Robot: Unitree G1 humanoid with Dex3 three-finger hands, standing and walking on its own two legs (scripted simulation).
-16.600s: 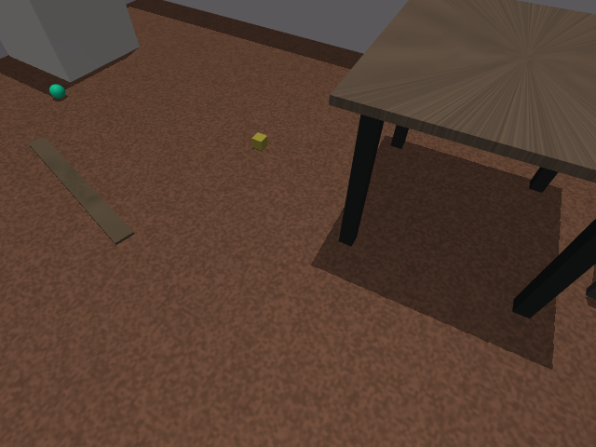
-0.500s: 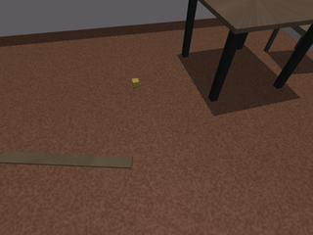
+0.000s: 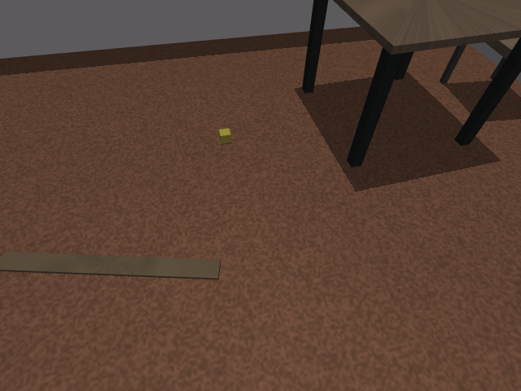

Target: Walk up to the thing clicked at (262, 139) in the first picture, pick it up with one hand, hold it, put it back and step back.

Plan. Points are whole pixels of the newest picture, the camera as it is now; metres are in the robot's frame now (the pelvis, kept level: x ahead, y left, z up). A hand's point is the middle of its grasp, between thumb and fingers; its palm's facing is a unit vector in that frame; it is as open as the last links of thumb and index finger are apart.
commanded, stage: stand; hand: left
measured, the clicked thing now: (225, 136) +1.51 +0.18 -0.75
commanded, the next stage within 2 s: walk up in 0.68 s
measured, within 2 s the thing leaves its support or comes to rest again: neither
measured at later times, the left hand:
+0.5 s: hand out of the picture +0.08 +0.25 -0.16, palm faces -0.03 -0.94 -0.34, open 7.4 cm
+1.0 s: hand out of the picture +0.12 +0.25 -0.14, palm faces -0.05 -0.90 -0.44, open 7.4 cm
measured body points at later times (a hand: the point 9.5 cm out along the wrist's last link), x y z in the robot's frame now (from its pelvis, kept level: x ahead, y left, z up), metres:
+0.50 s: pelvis +0.00 +0.00 +0.00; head +0.01 +0.00 +0.45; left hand +0.08 +0.30 -0.13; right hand +0.08 -0.30 -0.13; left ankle -0.01 +0.12 -0.75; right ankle -0.01 -0.14 -0.75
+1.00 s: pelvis +0.05 -0.06 -0.02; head +0.05 -0.08 +0.43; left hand +0.13 +0.30 -0.11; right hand +0.07 -0.40 -0.15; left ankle -0.01 +0.11 -0.74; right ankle +0.09 -0.19 -0.75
